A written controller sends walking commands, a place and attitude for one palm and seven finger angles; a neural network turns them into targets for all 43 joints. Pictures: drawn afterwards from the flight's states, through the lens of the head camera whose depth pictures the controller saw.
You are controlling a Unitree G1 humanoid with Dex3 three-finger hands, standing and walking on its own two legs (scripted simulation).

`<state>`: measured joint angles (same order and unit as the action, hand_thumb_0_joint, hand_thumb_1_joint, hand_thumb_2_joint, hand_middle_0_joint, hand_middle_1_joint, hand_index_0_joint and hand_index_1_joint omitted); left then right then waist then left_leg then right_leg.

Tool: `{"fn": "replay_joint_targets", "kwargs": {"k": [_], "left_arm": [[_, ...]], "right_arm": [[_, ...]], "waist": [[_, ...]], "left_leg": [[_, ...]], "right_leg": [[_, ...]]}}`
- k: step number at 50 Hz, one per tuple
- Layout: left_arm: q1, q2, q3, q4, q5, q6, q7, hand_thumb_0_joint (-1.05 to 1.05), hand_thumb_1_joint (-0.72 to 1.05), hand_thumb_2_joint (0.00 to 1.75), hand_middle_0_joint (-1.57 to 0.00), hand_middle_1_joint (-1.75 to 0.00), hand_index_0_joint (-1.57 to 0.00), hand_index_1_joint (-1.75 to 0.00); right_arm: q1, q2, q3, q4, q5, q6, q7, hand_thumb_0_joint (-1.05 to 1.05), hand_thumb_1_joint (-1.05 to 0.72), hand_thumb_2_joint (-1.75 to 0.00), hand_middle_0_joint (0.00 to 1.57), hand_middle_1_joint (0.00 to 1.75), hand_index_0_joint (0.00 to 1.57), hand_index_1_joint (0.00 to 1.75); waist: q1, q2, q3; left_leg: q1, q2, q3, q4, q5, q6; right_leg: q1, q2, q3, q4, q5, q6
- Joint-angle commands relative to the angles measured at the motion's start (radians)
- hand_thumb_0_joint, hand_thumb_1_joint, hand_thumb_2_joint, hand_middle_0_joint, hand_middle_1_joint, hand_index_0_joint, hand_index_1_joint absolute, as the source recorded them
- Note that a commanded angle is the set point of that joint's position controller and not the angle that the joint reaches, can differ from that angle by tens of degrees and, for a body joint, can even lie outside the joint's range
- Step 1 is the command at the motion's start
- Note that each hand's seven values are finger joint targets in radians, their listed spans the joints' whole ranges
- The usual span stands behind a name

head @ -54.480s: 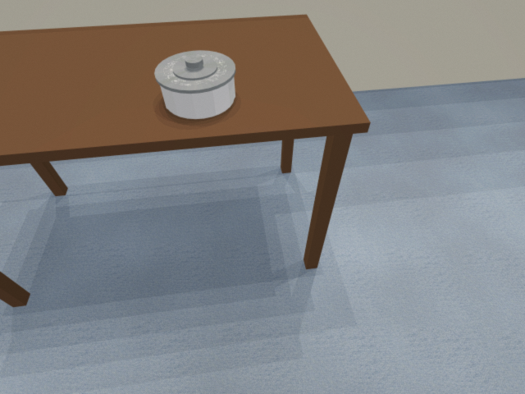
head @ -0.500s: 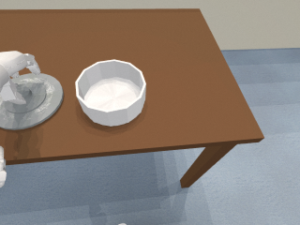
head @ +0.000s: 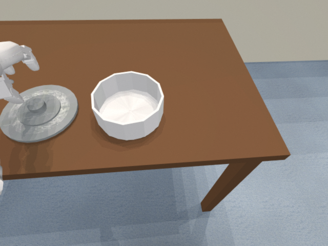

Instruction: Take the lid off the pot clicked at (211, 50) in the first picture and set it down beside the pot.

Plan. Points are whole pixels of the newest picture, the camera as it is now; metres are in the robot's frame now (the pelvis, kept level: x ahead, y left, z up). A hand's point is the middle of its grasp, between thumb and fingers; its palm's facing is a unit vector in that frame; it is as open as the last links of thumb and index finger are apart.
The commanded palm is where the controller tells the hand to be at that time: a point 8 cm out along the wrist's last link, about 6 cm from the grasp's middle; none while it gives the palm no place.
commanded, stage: raise the empty hand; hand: left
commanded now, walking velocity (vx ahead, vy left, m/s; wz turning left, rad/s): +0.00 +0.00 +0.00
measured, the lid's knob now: (36, 105) +0.47 +0.33 +0.05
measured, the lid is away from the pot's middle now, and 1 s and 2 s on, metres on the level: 0.25 0.25 0.25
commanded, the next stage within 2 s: draw the hand back to the body in 0.66 s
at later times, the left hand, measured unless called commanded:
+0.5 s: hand out of the picture +0.46 +0.33 +0.21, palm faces -0.31 -0.08 -0.95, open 11.0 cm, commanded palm +0.46 +0.32 +0.28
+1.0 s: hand out of the picture +0.43 +0.33 +0.22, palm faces -0.25 -0.06 -0.97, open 11.0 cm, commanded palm +0.41 +0.32 +0.28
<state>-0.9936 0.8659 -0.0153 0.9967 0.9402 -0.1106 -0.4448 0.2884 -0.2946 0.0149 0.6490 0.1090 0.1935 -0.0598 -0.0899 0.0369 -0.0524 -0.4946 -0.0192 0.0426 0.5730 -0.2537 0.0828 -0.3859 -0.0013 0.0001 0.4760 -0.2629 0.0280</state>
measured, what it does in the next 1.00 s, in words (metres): stands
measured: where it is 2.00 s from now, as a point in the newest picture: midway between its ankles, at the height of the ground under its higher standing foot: outside the picture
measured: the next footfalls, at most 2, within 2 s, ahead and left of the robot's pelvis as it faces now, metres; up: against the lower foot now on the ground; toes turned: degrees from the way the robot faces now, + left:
none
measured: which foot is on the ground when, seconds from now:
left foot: down 0.00-1.00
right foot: down 0.00-1.00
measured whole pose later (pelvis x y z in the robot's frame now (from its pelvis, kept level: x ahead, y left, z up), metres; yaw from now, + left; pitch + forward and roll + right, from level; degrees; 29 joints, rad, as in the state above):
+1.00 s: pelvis +0.00 +0.00 +0.01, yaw +1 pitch +8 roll -2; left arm -0.98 0.88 -0.02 0.74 0.92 0.02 -0.56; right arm 0.27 -0.30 0.01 0.61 0.11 0.19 -0.02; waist -0.08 0.05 -0.04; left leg -0.44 -0.03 0.03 0.51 -0.21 0.09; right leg -0.33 -0.01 -0.01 0.42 -0.23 0.03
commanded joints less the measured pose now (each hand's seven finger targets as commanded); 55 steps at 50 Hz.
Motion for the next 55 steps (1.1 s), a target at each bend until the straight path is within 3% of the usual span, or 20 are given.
{"fn": "replay_joint_targets", "kwargs": {"k": [1,4,6,7,9,14,16,20,23,25,28,31,32,34,38,41,44,48,50,55], "left_arm": [[-0.499,0.269,0.025,-0.165,-0.012,0.007,0.015,0.00,-0.07,0.76,-0.40,-0.77,-0.40,-0.77],[-0.569,0.328,0.062,-0.232,-0.005,0.003,0.009,0.00,-0.07,0.76,-0.40,-0.77,-0.40,-0.77],[-0.562,0.316,0.060,-0.233,-0.008,-0.003,0.005,0.00,-0.07,0.76,-0.40,-0.77,-0.40,-0.77],[-0.528,0.329,0.081,-0.189,-0.006,0.003,0.005,0.00,-0.07,0.76,-0.40,-0.77,-0.40,-0.77],[-0.554,0.277,0.022,-0.165,-0.009,0.016,-0.005,0.00,-0.07,0.76,-0.40,-0.77,-0.40,-0.77],[-0.608,0.334,0.052,-0.219,0.006,0.024,-0.012,0.00,-0.07,0.76,-0.40,-0.77,-0.40,-0.77],[-0.582,0.301,0.032,-0.180,0.000,0.031,-0.022,0.00,-0.07,0.76,-0.40,-0.77,-0.40,-0.77],[-0.570,0.333,0.057,-0.152,0.002,0.047,-0.030,0.00,-0.07,0.76,-0.40,-0.77,-0.40,-0.77],[-0.664,0.285,0.002,-0.218,0.008,0.060,-0.042,0.00,-0.07,0.76,-0.40,-0.77,-0.40,-0.77],[-0.651,0.334,0.045,-0.213,0.014,0.063,-0.041,0.00,-0.07,0.76,-0.40,-0.77,-0.40,-0.77],[-0.634,0.339,0.053,-0.213,0.014,0.073,-0.049,0.00,-0.07,0.76,-0.40,-0.77,-0.40,-0.77],[-0.549,0.285,0.015,-0.122,0.009,0.091,-0.063,0.00,-0.07,0.76,-0.40,-0.77,-0.40,-0.77],[-0.552,0.330,0.045,-0.137,0.011,0.094,-0.063,0.00,-0.07,0.76,-0.40,-0.77,-0.40,-0.77],[-0.612,0.299,0.008,-0.179,0.014,0.097,-0.072,0.00,-0.07,0.76,-0.40,-0.77,-0.40,-0.77],[-0.639,0.337,0.042,-0.227,0.013,0.086,-0.075,0.00,-0.07,0.76,-0.40,-0.77,-0.40,-0.77],[-0.544,0.317,0.059,-0.299,0.001,0.084,-0.074,0.00,-0.07,0.76,-0.40,-0.77,-0.40,-0.77],[-0.452,0.319,0.085,-0.332,-0.017,0.102,-0.075,0.00,-0.07,0.76,-0.40,-0.77,-0.40,-0.77],[-0.447,0.335,0.116,-0.512,-0.029,0.130,-0.073,0.00,-0.07,0.76,-0.40,-0.77,-0.40,-0.77],[-0.350,0.344,0.144,-0.438,-0.045,0.144,-0.075,0.00,-0.07,0.76,-0.40,-0.77,-0.40,-0.77],[-0.401,0.277,0.072,-0.544,-0.049,0.162,-0.079,0.00,-0.07,0.76,-0.40,-0.77,-0.40,-0.77]], "right_arm": [[0.053,-0.182,-0.059,-0.073,0.001,-0.025,-0.012,0.00,-0.90,-0.90,0.20,0.30,0.20,0.30],[0.056,-0.182,-0.060,-0.071,-0.002,-0.029,-0.015,0.00,-0.90,-0.90,0.20,0.30,0.20,0.30],[0.055,-0.180,-0.061,-0.074,-0.003,-0.035,-0.014,0.00,-0.90,-0.90,0.20,0.30,0.20,0.30],[0.065,-0.180,-0.062,-0.066,-0.006,-0.035,-0.014,0.00,-0.90,-0.90,0.20,0.30,0.20,0.30],[0.061,-0.183,-0.059,-0.060,-0.002,-0.035,-0.011,0.00,-0.90,-0.90,0.20,0.30,0.20,0.30],[0.059,-0.185,-0.059,-0.070,-0.003,-0.040,-0.008,0.00,-0.90,-0.90,0.20,0.30,0.20,0.30],[0.058,-0.185,-0.059,-0.070,-0.002,-0.045,-0.007,0.00,-0.90,-0.90,0.20,0.30,0.20,0.30],[0.068,-0.184,-0.058,-0.069,-0.003,-0.046,-0.004,0.00,-0.90,-0.90,0.20,0.30,0.20,0.30],[0.060,-0.183,-0.061,-0.066,-0.003,-0.046,-0.002,0.00,-0.90,-0.90,0.20,0.30,0.20,0.30],[0.069,-0.185,-0.060,-0.069,-0.004,-0.051,-0.002,0.00,-0.90,-0.90,0.20,0.30,0.20,0.30],[0.062,-0.184,-0.059,-0.075,-0.005,-0.052,0.004,0.00,-0.90,-0.90,0.20,0.30,0.20,0.30],[0.053,-0.186,-0.056,-0.084,0.001,-0.054,0.009,0.00,-0.90,-0.90,0.20,0.30,0.20,0.30],[0.054,-0.187,-0.054,-0.082,-0.001,-0.048,0.011,0.00,-0.90,-0.90,0.20,0.30,0.20,0.30],[0.043,-0.184,-0.056,-0.088,0.000,-0.043,0.010,0.00,-0.90,-0.90,0.20,0.30,0.20,0.30],[0.046,-0.183,-0.059,-0.085,-0.003,-0.042,0.006,0.00,-0.90,-0.90,0.20,0.30,0.20,0.30],[0.024,-0.177,-0.063,-0.112,-0.001,-0.043,0.016,0.00,-0.90,-0.90,0.20,0.30,0.20,0.30],[0.000,-0.170,-0.060,-0.127,0.000,-0.033,0.025,0.00,-0.90,-0.90,0.20,0.30,0.20,0.30],[-0.033,-0.165,-0.063,-0.155,-0.002,-0.028,0.034,0.00,-0.90,-0.90,0.20,0.30,0.20,0.30],[-0.034,-0.163,-0.055,-0.156,0.001,-0.029,0.032,0.00,-0.90,-0.90,0.20,0.30,0.20,0.30],[-0.086,-0.154,-0.049,-0.171,0.007,-0.026,0.030,0.00,-0.90,-0.90,0.20,0.30,0.20,0.30]], "waist": [[-0.019,0.092,-0.333],[-0.014,0.121,-0.398],[-0.012,0.140,-0.394],[-0.009,0.105,-0.386],[-0.020,0.102,-0.347],[-0.009,0.119,-0.399],[-0.013,0.119,-0.361],[-0.007,0.080,-0.366],[-0.017,0.107,-0.379],[-0.011,0.097,-0.399],[-0.004,0.095,-0.409],[-0.003,0.057,-0.337],[0.004,0.035,-0.346],[-0.007,0.042,-0.358],[-0.008,0.078,-0.395],[0.007,0.128,-0.418],[0.015,0.091,-0.385],[0.022,0.133,-0.432],[0.027,0.070,-0.381],[0.023,0.089,-0.357]], "left_leg": [[0.401,0.017,-0.055,-0.048,0.319,0.005],[0.441,0.011,-0.062,-0.047,0.327,0.008],[0.468,0.020,-0.074,-0.049,0.392,0.001],[0.456,0.014,-0.069,-0.042,0.379,0.006],[0.432,0.014,-0.063,-0.059,0.315,0.002],[0.450,0.011,-0.068,-0.061,0.365,0.002],[0.450,0.017,-0.070,-0.066,0.385,0.000],[0.434,0.008,-0.065,-0.069,0.361,0.003],[0.470,0.015,-0.072,-0.079,0.364,-0.001],[0.474,0.011,-0.072,-0.077,0.382,0.001],[0.472,0.010,-0.069,-0.073,0.446,-0.001],[0.417,0.009,-0.058,-0.079,0.423,-0.004],[0.403,0.005,-0.052,-0.074,0.406,-0.001],[0.410,0.005,-0.052,-0.078,0.387,0.002],[0.451,0.007,-0.055,-0.067,0.411,0.006],[0.501,0.014,-0.074,-0.060,0.531,-0.005],[0.463,0.005,-0.068,-0.060,0.476,-0.002],[0.519,0.005,-0.089,-0.064,0.531,-0.006],[0.466,-0.001,-0.081,-0.075,0.463,-0.005],[0.460,-0.003,-0.086,-0.109,0.327,-0.006]], "right_leg": [[-0.072,0.060,-0.052,-0.051,0.203,-0.073],[-0.046,0.059,-0.047,-0.053,0.211,-0.072],[-0.061,0.059,-0.054,-0.058,0.215,-0.075],[-0.052,0.062,-0.053,-0.055,0.218,-0.071],[-0.073,0.062,-0.056,-0.064,0.192,-0.070],[-0.026,0.060,-0.052,-0.063,0.229,-0.073],[-0.048,0.060,-0.057,-0.073,0.223,-0.074],[-0.016,0.063,-0.055,-0.073,0.229,-0.071],[-0.038,0.061,-0.056,-0.084,0.213,-0.069],[-0.015,0.062,-0.054,-0.082,0.227,-0.071],[0.008,0.060,-0.054,-0.079,0.269,-0.068],[0.000,0.059,-0.057,-0.081,0.269,-0.068],[0.030,0.060,-0.054,-0.072,0.281,-0.065],[0.015,0.060,-0.056,-0.078,0.271,-0.064],[0.000,0.060,-0.055,-0.078,0.261,-0.063],[-0.022,0.059,-0.058,-0.075,0.274,-0.069],[-0.002,0.059,-0.059,-0.071,0.265,-0.067],[0.004,0.058,-0.059,-0.077,0.262,-0.070],[0.020,0.061,-0.066,-0.079,0.247,-0.068],[0.016,0.057,-0.067,-0.094,0.182,-0.071]]}}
